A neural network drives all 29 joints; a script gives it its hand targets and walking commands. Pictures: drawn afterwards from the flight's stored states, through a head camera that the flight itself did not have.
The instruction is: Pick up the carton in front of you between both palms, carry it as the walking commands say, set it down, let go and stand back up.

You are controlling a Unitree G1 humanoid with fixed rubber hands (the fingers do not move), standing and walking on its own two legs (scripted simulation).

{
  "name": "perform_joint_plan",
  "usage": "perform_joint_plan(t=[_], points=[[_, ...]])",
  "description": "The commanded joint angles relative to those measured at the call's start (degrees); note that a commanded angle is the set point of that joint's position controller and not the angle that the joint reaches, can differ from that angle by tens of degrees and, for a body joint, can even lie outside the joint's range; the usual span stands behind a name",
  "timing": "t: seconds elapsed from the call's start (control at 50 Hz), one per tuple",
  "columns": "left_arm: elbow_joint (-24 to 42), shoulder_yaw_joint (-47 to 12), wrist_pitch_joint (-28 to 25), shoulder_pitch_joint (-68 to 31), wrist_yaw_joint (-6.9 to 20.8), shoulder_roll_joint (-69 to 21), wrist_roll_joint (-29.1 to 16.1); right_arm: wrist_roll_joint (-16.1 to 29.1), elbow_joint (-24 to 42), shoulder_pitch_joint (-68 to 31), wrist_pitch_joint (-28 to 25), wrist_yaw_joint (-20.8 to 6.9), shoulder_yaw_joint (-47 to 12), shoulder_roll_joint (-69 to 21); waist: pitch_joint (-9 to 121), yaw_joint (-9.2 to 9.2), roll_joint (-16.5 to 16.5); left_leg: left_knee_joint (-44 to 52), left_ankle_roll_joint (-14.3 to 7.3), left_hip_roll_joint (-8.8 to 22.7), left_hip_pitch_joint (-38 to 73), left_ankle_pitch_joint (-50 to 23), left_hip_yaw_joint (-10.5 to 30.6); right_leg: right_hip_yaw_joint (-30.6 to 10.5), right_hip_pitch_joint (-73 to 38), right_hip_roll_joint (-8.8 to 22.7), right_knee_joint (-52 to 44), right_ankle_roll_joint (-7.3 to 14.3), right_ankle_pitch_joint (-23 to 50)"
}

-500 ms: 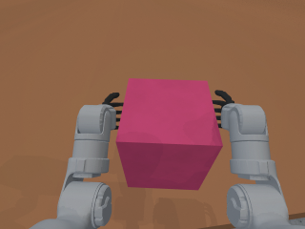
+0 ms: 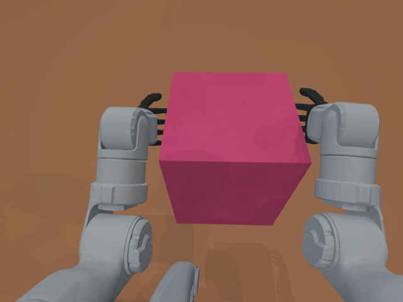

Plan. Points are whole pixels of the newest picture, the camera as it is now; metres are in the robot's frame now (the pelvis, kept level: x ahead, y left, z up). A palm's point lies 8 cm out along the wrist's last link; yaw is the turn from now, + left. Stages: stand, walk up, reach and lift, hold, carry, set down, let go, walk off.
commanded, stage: carry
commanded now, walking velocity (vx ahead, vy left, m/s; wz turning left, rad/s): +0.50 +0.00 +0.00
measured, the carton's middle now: (226, 154) +0.38 +0.02 +0.09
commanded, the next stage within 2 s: none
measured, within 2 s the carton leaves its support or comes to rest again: neither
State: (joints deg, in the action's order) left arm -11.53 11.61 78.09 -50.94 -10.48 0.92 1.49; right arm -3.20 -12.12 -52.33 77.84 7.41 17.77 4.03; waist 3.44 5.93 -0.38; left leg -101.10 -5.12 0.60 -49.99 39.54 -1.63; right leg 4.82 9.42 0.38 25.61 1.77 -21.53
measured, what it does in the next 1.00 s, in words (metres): climbs: left foot 0.14 m higher, then right foot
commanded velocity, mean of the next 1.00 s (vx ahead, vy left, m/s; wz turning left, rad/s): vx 0.50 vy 0.00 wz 0.00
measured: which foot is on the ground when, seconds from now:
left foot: up 0.00-0.16, down 0.18-0.74, up 0.76-1.00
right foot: down 0.00-0.18, up 0.20-0.70, down 0.72-1.00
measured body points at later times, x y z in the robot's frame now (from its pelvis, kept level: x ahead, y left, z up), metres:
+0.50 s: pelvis +0.30 +0.12 +0.13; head +0.37 +0.11 +0.57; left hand +0.73 +0.22 +0.30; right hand +0.69 -0.08 +0.29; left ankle +0.29 +0.17 -0.60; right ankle +0.40 +0.01 -0.52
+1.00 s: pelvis +0.63 +0.11 +0.15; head +0.65 +0.11 +0.60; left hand +0.99 +0.30 +0.25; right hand +1.01 +0.00 +0.25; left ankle +0.70 +0.27 -0.55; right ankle +0.60 +0.05 -0.60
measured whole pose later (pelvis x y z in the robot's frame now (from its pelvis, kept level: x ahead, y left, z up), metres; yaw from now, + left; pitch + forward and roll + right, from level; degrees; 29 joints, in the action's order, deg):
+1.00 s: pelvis +0.63 +0.11 +0.15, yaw +3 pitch +5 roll +1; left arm -16.0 15.2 73.6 -44.2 -8.1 -1.7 6.0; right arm -8.1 -14.8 -43.7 75.9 6.4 15.6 -1.2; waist 2.7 2.8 -0.5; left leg -42.9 1.0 3.7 -34.0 13.5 -3.3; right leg 7.1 10.7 -0.7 16.6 4.3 -11.2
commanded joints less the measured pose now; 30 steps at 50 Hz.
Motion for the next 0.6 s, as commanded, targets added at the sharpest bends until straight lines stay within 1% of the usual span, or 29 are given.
perform_joint_plan(t=[0.0, 0.02, 0.04, 0.06, 0.08, 0.1, 0.12, 0.14, 0.16, 0.18, 0.2, 0.22, 0.24, 0.26, 0.28, 0.3, 0.32, 0.34, 0.36, 0.38, 0.4, 0.42, 0.44, 0.48, 0.52, 0.54, 0.58], points=[[12.6, -28.6, -2.4, -51.8, 14.7, -64.4, -29.0, 19.4, 2.0, -39.0, -0.9, -10.0, -27.3, -61.7, 17.1, 1.13, -1.7, -20.0, -2.4, 3.8, -40.0, 5.8, 6.7, -23.9, -38.0, 22.1, -6.7, 12.7, 18.2], [13.1, -29.3, -2.4, -53.1, 15.1, -65.0, -29.7, 18.5, 2.0, -38.3, -1.0, -9.9, -27.0, -60.8, 13.9, -0.46, 0.1, -9.5, -1.7, 5.5, -35.9, 4.6, 3.1, -18.2, -30.8, 19.1, -10.7, 10.0, 12.0], [13.2, -29.4, -2.5, -53.9, 15.6, -65.6, -30.0, 17.6, 2.0, -38.4, -1.3, -9.8, -27.1, -60.1, 11.4, -2.51, -0.5, -0.3, -0.9, 7.7, -28.8, 2.8, 2.2, -15.0, -22.3, 16.9, -14.4, 8.2, 11.3], [12.3, -29.2, -2.5, -53.0, 16.0, -66.0, -30.1, 17.2, 1.7, -37.5, -1.5, -9.6, -27.7, -59.9, 10.3, -3.37, -1.0, 14.3, 0.2, 7.8, -12.8, -3.1, -4.5, -7.8, -10.7, 13.9, -21.5, 8.6, 13.6], [12.9, -29.5, -2.7, -53.5, 16.4, -66.1, -30.0, 17.3, 2.7, -38.3, -1.9, -9.5, -28.8, -60.0, 11.4, -4.18, -4.2, 24.9, -0.2, 6.2, 7.6, -10.6, -9.0, -0.5, 2.9, 11.0, -22.6, 7.4, 28.8], [12.8, -28.9, -2.4, -52.4, 16.6, -65.7, -29.3, 17.9, 3.1, -38.0, -2.0, -9.3, -29.5, -60.8, 15.2, -6.74, -9.4, 27.3, -1.4, 1.6, 19.3, -17.1, -12.5, 1.4, 4.7, 10.3, -16.7, 7.5, 59.1], [12.8, -28.6, -2.2, -51.3, 16.7, -64.6, -28.7, 18.9, 4.1, -37.8, -2.1, -9.2, -30.6, -61.9, 22.3, -10.3, -16.1, 31.0, -2.2, -3.4, 26.9, -17.2, -14.1, 2.8, 0.0, 11.0, -5.4, 7.1, 83.2], [13.1, -28.2, -2.2, -51.0, 16.7, -63.6, -27.5, 20.6, 6.2, -39.3, -2.4, -9.2, -32.1, -63.0, 28.7, -15.79, -18.0, 37.8, -2.0, -7.4, 35.5, -17.5, -14.3, 3.3, -3.4, 11.7, 10.2, 5.4, 93.9], [14.6, -27.6, -2.4, -50.7, 16.3, -62.3, -26.3, 22.4, 9.0, -40.4, -2.8, -9.5, -34.0, -64.0, 34.2, -20.09, -10.7, 51.9, -1.2, -9.6, 46.1, -18.6, -8.7, 1.5, -0.2, 8.8, 31.0, 2.7, 82.4], [14.9, -27.2, -2.6, -47.2, 16.0, -61.8, -23.7, 24.4, 11.1, -42.1, -3.4, -10.2, -35.9, -65.1, 36.9, -17.45, 9.6, 70.3, -6.5, 6.0, 55.2, -18.2, 25.1, -2.6, 16.8, -2.6, 51.0, -0.7, 18.4], [14.2, -26.3, -2.4, -44.5, 15.2, -59.0, -21.7, 26.8, 12.6, -42.4, -3.6, -10.8, -36.9, -65.8, 46.3, -14.51, 21.5, 75.7, -13.0, 16.4, 60.0, -39.5, 48.7, -15.3, 20.2, -8.9, 73.0, -1.2, 2.8], [13.6, -24.9, -2.4, -42.9, 14.4, -57.9, -19.1, 28.7, 15.8, -44.7, -3.4, -11.5, -37.9, -67.0, 46.9, -12.41, 13.0, 68.4, -12.6, 14.0, 60.5, -44.8, 42.9, -19.9, 23.0, -7.8, 77.0, 1.3, 3.4], [14.2, -24.2, -2.4, -41.7, 13.8, -57.1, -17.5, 30.5, 19.6, -47.7, -3.6, -12.0, -38.9, -67.7, 41.8, -10.97, 8.5, 65.2, -11.6, 13.6, 58.4, -44.2, 36.7, -15.2, 26.5, -5.2, 75.0, 2.1, 2.7], [15.1, -23.8, -2.6, -42.1, 13.3, -56.2, -16.1, 32.0, 22.0, -49.6, -3.9, -12.5, -39.9, -68.5, 38.7, -10.78, 8.1, 64.2, -10.3, 13.2, 55.2, -38.0, 34.1, -13.9, 29.4, -2.8, 73.6, 2.9, 2.6], [15.9, -24.0, -2.6, -42.6, 12.9, -55.6, -15.2, 32.5, 23.2, -50.5, -3.9, -12.8, -41.0, -69.1, 35.0, -10.51, 8.0, 64.7, -9.5, 12.0, 53.2, -33.7, 31.4, -13.4, 32.7, -1.5, 71.5, 3.7, 2.5], [16.6, -24.6, -2.9, -43.0, 12.5, -54.8, -14.8, 33.0, 23.8, -50.4, -3.9, -13.0, -41.3, -68.9, 34.7, -10.71, 7.9, 66.9, -10.2, 11.9, 54.1, -33.0, 29.8, -12.1, 34.6, -1.1, 70.8, 3.9, 0.1], [16.8, -25.1, -2.9, -42.0, 12.4, -54.5, -14.4, 33.3, 23.9, -50.3, -3.8, -13.0, -41.8, -69.0, 33.0, -11.84, 6.4, 67.9, -10.6, 12.4, 56.3, -33.4, 29.0, -11.0, 38.1, -0.8, 69.7, 4.1, -1.9], [16.6, -25.7, -3.0, -40.4, 12.3, -53.6, -13.7, 33.0, 23.5, -48.9, -3.6, -13.0, -42.1, -68.6, 31.7, -11.81, 3.5, 69.4, -11.8, 13.9, 56.9, -39.5, 28.3, -9.1, 39.1, -0.5, 64.0, 3.1, -8.8], [16.4, -25.8, -3.1, -39.4, 12.3, -53.1, -13.1, 32.7, 23.8, -48.7, -3.4, -13.0, -42.3, -67.9, 29.8, -11.93, 1.2, 69.3, -11.6, 14.2, 57.7, -42.1, 26.5, -9.1, 40.8, 0.4, 58.3, 3.0, -13.1], [15.5, -25.9, -2.9, -38.2, 12.4, -52.3, -12.8, 32.5, 23.1, -48.4, -3.1, -13.0, -42.5, -67.2, 30.0, -11.92, -0.3, 69.7, -11.1, 14.5, 58.5, -47.4, 24.7, -8.6, 40.5, 1.4, 52.1, 3.0, -11.7], [15.4, -26.1, -3.0, -38.6, 12.5, -51.6, -12.4, 31.5, 22.6, -48.0, -3.1, -13.2, -42.0, -65.3, 29.9, -11.72, 0.2, 71.1, -11.5, 14.9, 58.6, -51.1, 22.7, -7.3, 40.6, 1.8, 48.2, 2.8, -6.5], [12.9, -26.1, -2.2, -36.1, 12.8, -51.6, -12.3, 31.5, 20.6, -47.5, -2.2, -13.4, -42.1, -65.7, 29.4, -11.65, 0.9, 72.4, -11.5, 14.9, 58.6, -53.6, 20.8, -6.3, 39.9, 1.9, 43.1, 2.7, -1.3], [11.4, -26.2, -1.8, -35.7, 13.0, -51.5, -12.3, 31.1, 18.5, -46.7, -1.7, -13.7, -41.6, -65.1, 28.5, -11.44, 2.1, 73.7, -11.0, 14.3, 58.8, -56.2, 17.7, -4.8, 39.1, 1.6, 38.5, 2.5, 3.6], [7.7, -25.8, -1.0, -35.9, 13.4, -51.3, -12.4, 30.2, 13.4, -45.4, -0.8, -14.5, -39.8, -64.4, 25.9, -11.59, 3.9, 74.8, -9.3, 12.1, 58.2, -60.2, 12.1, -2.2, 36.8, 0.7, 29.4, 2.4, 10.3], [3.8, -25.1, -0.2, -36.9, 13.8, -51.9, -13.1, 29.3, 7.9, -44.7, 0.0, -15.4, -37.3, -64.1, 22.7, -11.9, 5.4, 75.8, -7.3, 9.8, 58.4, -62.9, 8.2, 0.5, 35.0, -0.8, 21.1, 2.3, 15.2], [1.8, -24.6, 0.1, -37.5, 14.0, -52.4, -13.5, 28.6, 5.2, -44.5, 0.2, -15.8, -35.8, -63.9, 21.1, -12.22, 5.5, 76.3, -6.5, 9.1, 58.8, -64.3, 6.9, 2.0, 34.0, -1.5, 17.4, 2.2, 17.0], [-1.8, -23.4, 0.6, -39.2, 14.2, -53.6, -14.6, 27.5, 0.6, -43.9, 0.3, -16.3, -32.6, -63.5, 17.9, -12.68, 6.6, 77.2, -5.3, 8.4, 59.6, -67.6, 5.1, 4.1, 31.7, -2.6, 11.7, 2.4, 19.1]])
